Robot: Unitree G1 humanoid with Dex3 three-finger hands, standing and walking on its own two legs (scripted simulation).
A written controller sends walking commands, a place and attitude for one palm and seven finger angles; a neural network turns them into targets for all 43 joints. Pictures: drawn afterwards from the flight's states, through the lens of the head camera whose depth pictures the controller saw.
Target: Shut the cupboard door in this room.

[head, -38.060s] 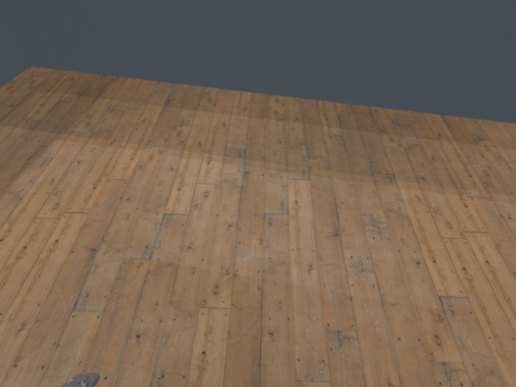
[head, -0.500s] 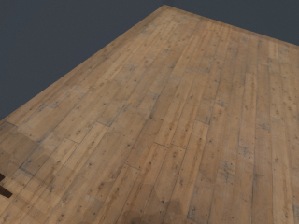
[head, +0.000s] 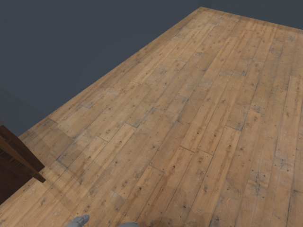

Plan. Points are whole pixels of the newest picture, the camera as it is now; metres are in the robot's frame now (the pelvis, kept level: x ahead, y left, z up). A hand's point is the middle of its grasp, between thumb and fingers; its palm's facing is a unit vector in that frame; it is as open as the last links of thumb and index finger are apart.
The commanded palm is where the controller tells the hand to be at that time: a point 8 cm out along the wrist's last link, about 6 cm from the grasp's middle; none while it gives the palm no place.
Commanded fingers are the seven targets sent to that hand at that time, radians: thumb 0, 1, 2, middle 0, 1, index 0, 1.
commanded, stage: turn or walk to find it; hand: left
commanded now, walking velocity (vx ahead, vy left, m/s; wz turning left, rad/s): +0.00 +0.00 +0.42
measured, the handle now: out of the picture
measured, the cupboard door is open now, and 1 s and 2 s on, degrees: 93 93 93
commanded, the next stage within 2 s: stand and wait in 0.36 s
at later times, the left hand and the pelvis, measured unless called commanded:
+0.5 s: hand out of the picture -0.06 +0.26 -0.18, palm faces +0.26 -0.93 -0.25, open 7.4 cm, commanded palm none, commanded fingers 0.00 0.90 0.90 -0.20 -0.30 -0.20 -0.30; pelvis -0.02 +0.04 +0.00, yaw +12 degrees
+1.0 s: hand out of the picture -0.03 +0.21 -0.16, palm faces +0.33 -0.91 -0.24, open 7.3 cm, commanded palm none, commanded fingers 0.00 0.90 0.90 -0.20 -0.30 -0.20 -0.30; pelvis -0.03 +0.02 +0.00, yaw +19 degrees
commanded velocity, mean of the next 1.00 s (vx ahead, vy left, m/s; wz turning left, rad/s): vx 0.00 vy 0.00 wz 0.27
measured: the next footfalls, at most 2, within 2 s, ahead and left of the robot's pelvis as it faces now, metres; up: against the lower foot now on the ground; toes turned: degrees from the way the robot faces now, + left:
left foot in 0.38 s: -0.01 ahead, +0.14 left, +0.00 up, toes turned +15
right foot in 0.82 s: +0.04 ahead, -0.08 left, +0.00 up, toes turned +9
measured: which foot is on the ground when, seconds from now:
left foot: up 0.00-0.36, down 0.38-0.84, up 0.86-1.00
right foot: down 0.00-0.38, up 0.40-0.80, down 0.82-1.00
